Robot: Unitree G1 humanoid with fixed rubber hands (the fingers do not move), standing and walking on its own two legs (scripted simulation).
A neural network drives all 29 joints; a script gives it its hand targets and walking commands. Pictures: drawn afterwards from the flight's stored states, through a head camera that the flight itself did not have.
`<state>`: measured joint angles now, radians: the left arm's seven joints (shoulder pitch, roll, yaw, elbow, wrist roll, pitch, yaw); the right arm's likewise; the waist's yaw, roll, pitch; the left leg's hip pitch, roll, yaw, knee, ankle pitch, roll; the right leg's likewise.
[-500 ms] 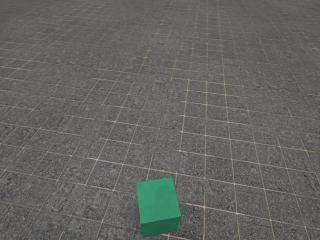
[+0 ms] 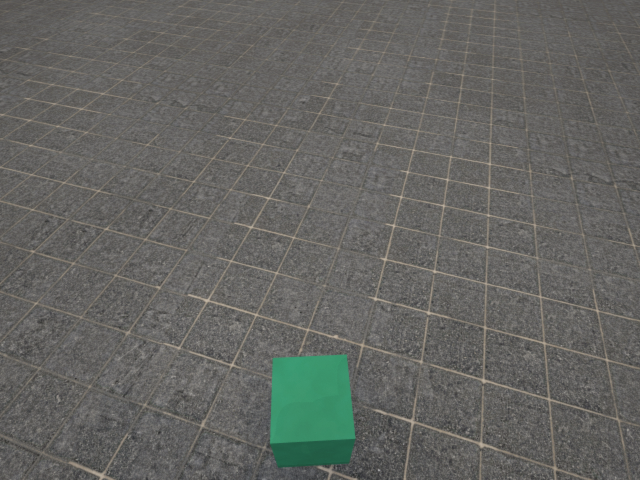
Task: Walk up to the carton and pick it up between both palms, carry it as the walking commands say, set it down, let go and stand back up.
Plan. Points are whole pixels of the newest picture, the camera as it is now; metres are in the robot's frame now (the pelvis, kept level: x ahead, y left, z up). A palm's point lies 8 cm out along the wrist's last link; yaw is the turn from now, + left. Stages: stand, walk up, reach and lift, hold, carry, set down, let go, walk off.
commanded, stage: walk up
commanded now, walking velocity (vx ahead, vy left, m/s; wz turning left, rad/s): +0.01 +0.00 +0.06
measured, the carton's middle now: (311, 412) +0.43 +0.03 -0.64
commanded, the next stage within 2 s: stand in 1.18 s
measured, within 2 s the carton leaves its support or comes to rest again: neither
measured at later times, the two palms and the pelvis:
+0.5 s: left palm out of the picture +0.00 +0.26 -0.15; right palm out of the picture +0.07 -0.20 -0.14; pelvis +0.03 +0.03 +0.00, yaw +2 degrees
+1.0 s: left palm out of the picture +0.03 +0.25 -0.14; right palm out of the picture +0.02 -0.15 -0.13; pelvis +0.05 +0.05 +0.01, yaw +2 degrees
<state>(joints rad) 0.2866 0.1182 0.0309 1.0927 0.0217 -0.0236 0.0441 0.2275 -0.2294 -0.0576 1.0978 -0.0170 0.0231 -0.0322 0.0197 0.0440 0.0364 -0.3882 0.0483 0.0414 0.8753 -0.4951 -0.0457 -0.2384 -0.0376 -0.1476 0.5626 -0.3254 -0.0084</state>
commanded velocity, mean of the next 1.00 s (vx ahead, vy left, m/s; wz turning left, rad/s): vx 0.00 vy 0.03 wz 0.05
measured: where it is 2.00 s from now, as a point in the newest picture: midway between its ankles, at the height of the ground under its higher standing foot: outside the picture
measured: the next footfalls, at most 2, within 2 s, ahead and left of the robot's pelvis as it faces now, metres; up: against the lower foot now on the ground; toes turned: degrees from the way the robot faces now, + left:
left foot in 0.06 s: +0.06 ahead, +0.12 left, +0.00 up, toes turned -5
